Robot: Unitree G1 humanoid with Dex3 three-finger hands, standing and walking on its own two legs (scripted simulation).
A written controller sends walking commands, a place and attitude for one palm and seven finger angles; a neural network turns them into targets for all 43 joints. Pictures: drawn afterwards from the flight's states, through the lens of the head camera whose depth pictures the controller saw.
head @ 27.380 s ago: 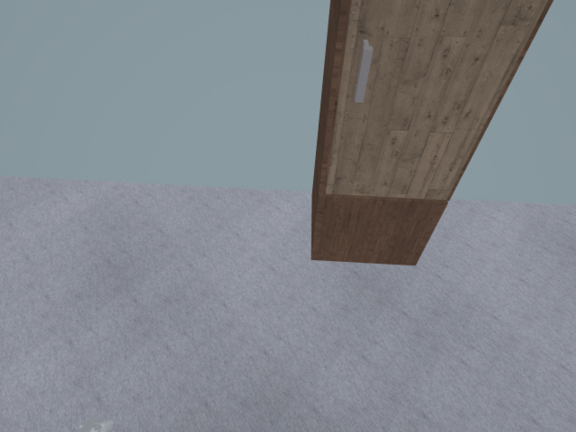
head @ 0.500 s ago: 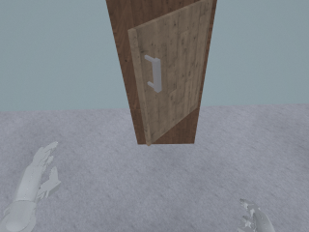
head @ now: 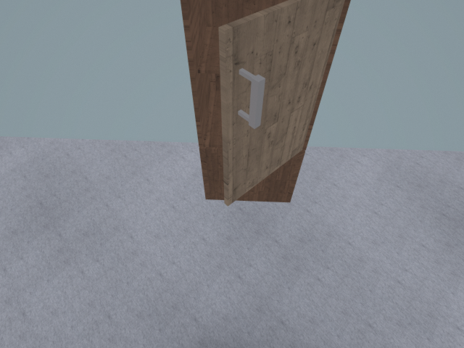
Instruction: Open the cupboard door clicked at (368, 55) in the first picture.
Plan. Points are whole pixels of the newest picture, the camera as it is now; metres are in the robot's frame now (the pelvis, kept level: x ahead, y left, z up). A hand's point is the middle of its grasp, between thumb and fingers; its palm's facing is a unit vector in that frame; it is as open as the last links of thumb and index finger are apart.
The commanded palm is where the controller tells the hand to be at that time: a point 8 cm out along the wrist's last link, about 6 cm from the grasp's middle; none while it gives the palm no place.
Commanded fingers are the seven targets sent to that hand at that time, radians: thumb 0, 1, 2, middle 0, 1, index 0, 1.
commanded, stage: let the arm hang, fingers relaxed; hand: left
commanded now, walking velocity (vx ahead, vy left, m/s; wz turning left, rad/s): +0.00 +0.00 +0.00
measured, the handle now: (249, 99) +0.60 +0.01 +0.09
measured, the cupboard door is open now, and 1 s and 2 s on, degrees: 44 44 44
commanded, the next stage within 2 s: look to check the result in 0.50 s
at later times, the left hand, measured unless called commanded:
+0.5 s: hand out of the picture +0.01 +0.15 -0.18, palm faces +0.02 -0.98 -0.18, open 7.3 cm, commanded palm none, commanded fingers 0.00 0.90 0.90 -0.20 -0.30 -0.20 -0.30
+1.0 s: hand out of the picture -0.01 +0.14 -0.17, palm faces +0.04 -0.98 -0.19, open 7.3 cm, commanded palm none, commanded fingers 0.00 0.90 0.90 -0.20 -0.30 -0.20 -0.30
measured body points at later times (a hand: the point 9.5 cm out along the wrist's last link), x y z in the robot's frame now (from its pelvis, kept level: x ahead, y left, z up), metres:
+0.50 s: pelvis +0.01 -0.01 +0.00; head +0.01 -0.02 +0.45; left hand +0.01 +0.20 -0.16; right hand -0.01 -0.22 -0.17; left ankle +0.05 +0.08 -0.74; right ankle -0.03 -0.10 -0.74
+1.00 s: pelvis +0.02 -0.02 +0.00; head +0.04 -0.03 +0.45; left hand -0.01 +0.19 -0.16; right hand +0.01 -0.23 -0.17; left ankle +0.05 +0.08 -0.74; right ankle -0.03 -0.10 -0.74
